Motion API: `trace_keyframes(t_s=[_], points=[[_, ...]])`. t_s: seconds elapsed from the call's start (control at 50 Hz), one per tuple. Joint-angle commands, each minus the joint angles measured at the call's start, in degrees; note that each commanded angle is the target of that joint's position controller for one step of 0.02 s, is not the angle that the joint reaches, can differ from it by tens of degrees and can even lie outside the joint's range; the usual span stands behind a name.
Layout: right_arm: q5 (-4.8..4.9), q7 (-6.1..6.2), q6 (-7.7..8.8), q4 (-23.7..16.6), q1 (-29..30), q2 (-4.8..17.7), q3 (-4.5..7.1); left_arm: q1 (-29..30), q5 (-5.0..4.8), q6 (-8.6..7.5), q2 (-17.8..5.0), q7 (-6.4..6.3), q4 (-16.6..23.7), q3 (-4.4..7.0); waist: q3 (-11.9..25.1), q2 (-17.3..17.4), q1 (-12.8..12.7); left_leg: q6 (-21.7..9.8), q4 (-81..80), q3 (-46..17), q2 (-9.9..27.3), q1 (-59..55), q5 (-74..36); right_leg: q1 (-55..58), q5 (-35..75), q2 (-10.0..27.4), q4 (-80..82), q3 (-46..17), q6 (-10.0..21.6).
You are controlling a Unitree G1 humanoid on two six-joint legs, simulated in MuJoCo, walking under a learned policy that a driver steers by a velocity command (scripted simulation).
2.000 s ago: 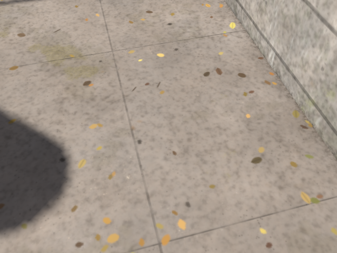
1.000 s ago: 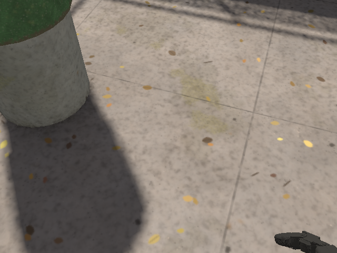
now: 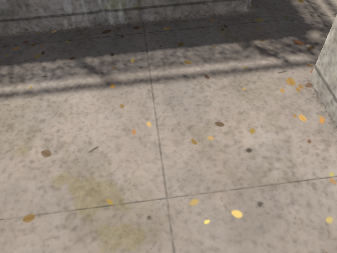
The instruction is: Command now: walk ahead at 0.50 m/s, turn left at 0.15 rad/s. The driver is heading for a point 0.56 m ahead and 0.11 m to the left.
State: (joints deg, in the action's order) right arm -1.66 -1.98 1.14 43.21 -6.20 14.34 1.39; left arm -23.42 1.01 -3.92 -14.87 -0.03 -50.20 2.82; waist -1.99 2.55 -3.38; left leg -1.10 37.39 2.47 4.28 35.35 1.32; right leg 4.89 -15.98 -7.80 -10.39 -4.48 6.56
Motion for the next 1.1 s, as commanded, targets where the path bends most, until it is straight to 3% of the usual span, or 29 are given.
trace_keyframes(t_s=[0.02,0.06,0.08,0.1,0.12,0.14,0.16,0.18,0.22,0.3,0.42,0.52,0.58,0.62,0.64,0.66,0.68,0.7,0.72,0.74,0.78,0.86,0.92,0.98,1.02,1.04,1.06,1.08,1.1], points=[[0.33,-0.3,1.43,-5.52,6.11,4.86,1.05,-2.18,0.7,-0.63,-8.39,-0.93,0.88,1.54,-2.71,-6.42,0.27,-3.27,-4.21,0.73,-2.17,-0.9,3.65,1.99,39.57,18.93,-1.95,-2.16,3.36],[0.45,0.33,1.48,-3.1,-1.54,6.18,1.84,-0.35,1.08,-0.73,-9.53,-1.3,0.7,1.6,1.06,-6.93,3.84,-5.61,-5.6,2.24,-6.49,-11.24,8.53,2.51,57.3,18.66,-10.95,0.75,1.8],[0.3,0.78,1.76,-0.57,-9.01,6.94,2.44,0.29,1.21,-0.45,-9.93,-1.29,0.59,1.61,4.91,-5.94,7.14,-6.9,-8.44,3.17,-8.77,-19.02,8.56,2.07,61.17,17.35,-20.82,2.7,0.99],[-0.48,1.29,2.18,1.79,-17.61,8.55,3.19,0.8,0.91,-0.5,-9.7,-1.37,1.12,1.3,9.43,-4.42,10.99,-9.15,-10.25,-1.2,-5.53,-31.56,7.55,-5.48,52.74,15.78,-33.6,4.58,0.01],[-1.55,1.83,2.21,2.18,-23.79,15.9,5.29,-3.07,-0.94,-0.9,-5.75,-0.89,3.65,0.23,16.49,7.06,10.14,-17.26,-11.2,-26.74,10.37,-48.49,9.92,-24.47,27.28,8.33,-56.97,8.56,-3.16],[0.76,1.02,1.44,2.62,-20.87,13.98,5.05,-2.3,0.24,-1.2,-7.14,-0.51,3.72,0.62,18.1,9.53,7.91,-20.97,-20.3,-47.39,15.77,-51.27,7.54,-36.92,-11.09,1.02,-67.17,3.89,-3.66],[1.8,0.61,1.22,1.65,-15.2,12.78,4.81,1.84,1.3,-1.33,-7.69,-0.22,4.99,0.52,9.5,3.65,6.05,-20.1,-20.92,-40.42,14.17,-44.3,12.65,-41.84,-7.59,5.67,-68.72,-0.42,-3.2],[1.61,0.51,1.09,0.88,-12.07,9.94,4.21,5.36,1.1,-1.84,-7.84,0.2,5.87,0.27,4.69,-0.89,5.73,-18.82,-22.46,-33.79,12.43,-37.04,11.5,-41.99,-3.61,8.26,-65.81,0.02,-3.36],[1.4,0.92,1.3,1.86,-11.0,7.31,3.32,6.85,1.46,-0.94,-6.73,0.53,7.02,0.0,-0.33,-2.32,2.75,-15.36,-25.01,-25.65,7.03,-26.89,4.07,-38.27,-2.01,11.31,-57.86,0.45,-4.49],[1.76,1.14,2.46,2.86,-13.48,9.22,3.86,7.69,1.96,1.47,-4.93,0.82,7.85,-0.75,0.84,-0.18,2.03,-15.05,-26.95,-19.81,2.91,-23.4,-3.39,-37.23,1.04,12.1,-50.39,2.95,-7.78],[1.95,1.55,1.97,4.06,-19.88,9.82,4.42,21.21,1.37,1.51,-4.29,1.16,12.38,-1.22,-0.19,0.61,6.81,-11.49,-25.82,-19.78,0.42,-28.73,-6.81,-42.67,13.89,11.51,-34.39,3.82,-10.1],[0.94,2.32,1.6,4.29,-23.28,9.96,4.55,28.16,0.82,0.67,-4.27,1.41,15.21,-1.84,0.07,1.47,9.2,-11.17,-20.8,-22.49,1.64,-35.55,-14.65,-42.69,13.99,9.05,-26.02,3.92,-8.99],[0.75,2.98,1.8,3.98,-20.83,9.93,4.39,23.75,0.84,-0.14,-5.47,1.11,14.23,-1.52,0.35,2.29,6.51,-8.45,-16.89,-22.78,2.55,-34.95,-21.69,-32.44,11.7,7.56,-19.6,3.72,-6.23],[1.54,2.79,2.32,4.26,-19.06,10.15,4.25,12.15,1.4,-1.46,-7.47,-0.07,10.61,-0.59,5.43,0.57,1.06,-5.19,-3.04,-19.27,-1.57,-33.49,-33.52,-16.77,16.89,6.34,-13.21,4.49,-3.44],[2.29,2.52,2.85,2.93,-18.92,8.15,3.63,4.43,2.24,-2.39,-10.16,-0.86,9.76,-0.01,12.3,-2.12,-1.72,-3.6,9.02,-17.89,-4.02,-25.94,-19.74,-2.73,24.48,15.71,-15.04,-3.27,-0.89],[4.18,3.03,2.56,2.78,-28.18,2.33,2.51,1.2,2.59,-1.7,-15.48,-1.02,9.75,1.46,21.52,-16.21,1.11,-1.16,28.93,-10.2,-13.08,-11.62,25.91,13.61,51.02,34.46,-19.11,-23.74,8.72],[1.93,3.76,1.82,3.9,-28.96,8.01,3.31,1.27,0.03,-0.51,-13.07,-0.52,9.45,1.69,23.22,-11.87,1.41,-1.32,35.87,-9.52,-12.36,-7.41,32.7,10.1,53.8,35.24,-17.01,-31.42,12.0],[0.98,3.7,1.32,4.66,-24.32,8.23,3.54,5.13,-0.51,-0.53,-8.17,-0.25,9.74,0.46,14.79,-5.37,2.28,-0.79,36.75,-11.41,-10.32,-6.52,28.12,2.29,52.73,31.48,-14.97,-23.22,10.56],[0.7,3.34,1.18,3.99,-20.24,7.21,3.18,8.29,-0.35,-0.74,-4.62,-0.08,9.63,-0.58,9.74,-3.99,2.69,-0.31,33.75,-10.93,-8.87,-5.76,25.74,-2.77,53.53,27.99,-13.36,-16.25,8.1],[0.69,2.86,0.69,3.67,-18.08,6.44,3.03,9.12,-0.32,-0.94,-3.11,-0.14,8.99,-1.16,7.04,-5.67,3.11,0.08,30.61,-10.83,-7.47,-6.2,24.61,-6.13,54.0,25.11,-11.48,-11.43,5.99],[0.12,2.01,-0.9,4.2,-18.6,5.16,2.79,9.34,-0.5,-1.23,-3.6,-0.12,7.32,-1.26,5.91,-8.91,4.93,0.96,26.34,-9.39,-7.46,-11.52,22.0,-12.2,53.84,21.35,-8.9,-5.75,4.18],[0.36,1.88,-2.08,5.09,-17.44,3.16,1.89,10.76,0.16,-1.55,-4.36,-0.1,5.6,-1.51,7.72,-9.06,6.92,1.97,15.77,-7.21,-7.23,-16.5,18.75,-16.29,54.36,19.78,-7.84,-0.31,4.99],[0.46,2.27,-2.65,5.4,-13.09,2.36,0.86,9.46,0.11,-0.79,-4.97,-0.07,3.99,-1.51,7.7,-11.17,5.4,1.96,5.3,-4.35,-5.87,-21.39,15.21,-18.42,45.96,18.59,-7.35,0.97,4.23],[0.66,2.78,-2.84,6.06,-10.43,2.82,0.38,8.1,-0.02,0.62,-5.68,-0.16,2.67,-1.3,6.62,-10.71,4.27,1.45,-1.93,-3.07,-5.31,-24.95,13.71,-20.07,29.4,18.97,-7.23,-1.54,4.03],[0.18,3.18,-2.34,6.72,-9.6,2.75,-0.09,8.41,-0.3,1.67,-5.33,-0.56,2.22,-1.46,4.13,-7.75,5.18,0.15,-12.96,-3.49,-4.68,-30.18,8.8,-24.12,13.69,17.64,-8.39,-2.54,1.48],[-0.31,3.55,-1.85,6.86,-9.3,4.39,0.01,7.29,-0.03,1.89,-4.37,-0.7,2.02,-1.74,3.22,-4.93,4.79,-0.68,-16.05,-8.08,-1.09,-32.84,5.88,-26.68,7.18,16.76,-9.03,-3.33,-0.8],[-0.79,4.01,-1.18,6.69,-9.56,7.21,0.17,5.73,0.12,2.01,-2.89,-0.56,2.41,-2.0,2.96,0.14,3.14,-2.17,-18.97,-16.15,6.27,-33.37,-0.07,-27.76,2.03,13.47,-12.96,-0.99,-2.87],[0.85,3.87,-1.18,7.62,-6.1,8.26,0.35,-0.05,-0.91,2.73,-0.13,-0.66,0.28,-2.48,2.25,6.25,-0.73,-5.64,-19.57,-17.39,8.73,-23.68,1.49,-19.86,-1.71,9.29,-10.42,2.79,-3.78],[1.28,3.4,-0.93,7.62,-4.2,5.14,-0.26,1.21,-0.58,3.29,-1.78,-1.02,-1.44,-2.29,0.1,3.88,0.42,-4.53,-20.87,-16.22,6.01,-18.35,8.88,-14.7,1.32,9.74,-9.78,2.42,-4.48]])
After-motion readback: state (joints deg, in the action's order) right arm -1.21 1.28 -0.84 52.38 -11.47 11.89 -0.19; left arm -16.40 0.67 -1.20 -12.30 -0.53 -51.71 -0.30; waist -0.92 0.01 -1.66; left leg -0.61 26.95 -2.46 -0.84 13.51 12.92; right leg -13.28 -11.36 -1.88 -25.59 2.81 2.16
